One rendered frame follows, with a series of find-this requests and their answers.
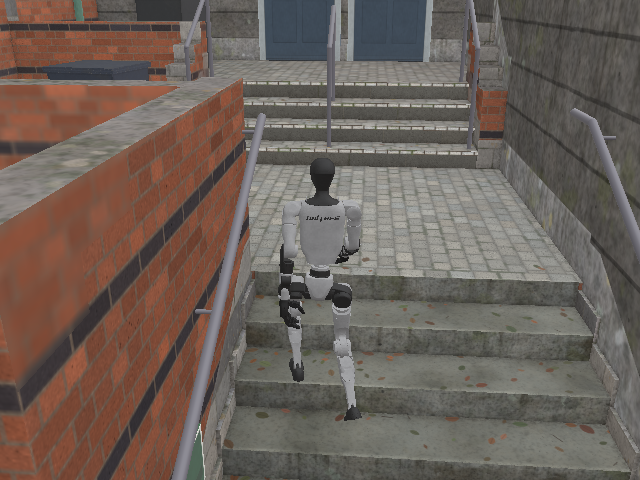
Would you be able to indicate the right robot thigh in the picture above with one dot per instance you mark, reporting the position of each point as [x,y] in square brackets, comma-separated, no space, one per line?
[341,308]

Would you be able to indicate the right robot hand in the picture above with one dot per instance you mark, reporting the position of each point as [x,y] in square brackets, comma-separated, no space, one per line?
[341,259]

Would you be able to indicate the right robot foot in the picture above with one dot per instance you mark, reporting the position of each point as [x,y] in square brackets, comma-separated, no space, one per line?
[352,414]

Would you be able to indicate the left robot forearm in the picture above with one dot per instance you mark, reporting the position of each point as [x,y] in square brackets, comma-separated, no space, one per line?
[285,276]

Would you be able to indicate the left robot upper arm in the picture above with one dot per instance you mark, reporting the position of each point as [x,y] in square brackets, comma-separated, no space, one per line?
[289,212]

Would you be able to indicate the right robot forearm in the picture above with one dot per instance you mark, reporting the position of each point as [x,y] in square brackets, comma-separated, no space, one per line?
[346,253]

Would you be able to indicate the left robot hand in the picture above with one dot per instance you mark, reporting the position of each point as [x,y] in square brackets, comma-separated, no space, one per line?
[284,306]

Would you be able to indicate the right robot upper arm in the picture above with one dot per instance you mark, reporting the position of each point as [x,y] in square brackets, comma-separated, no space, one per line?
[353,213]

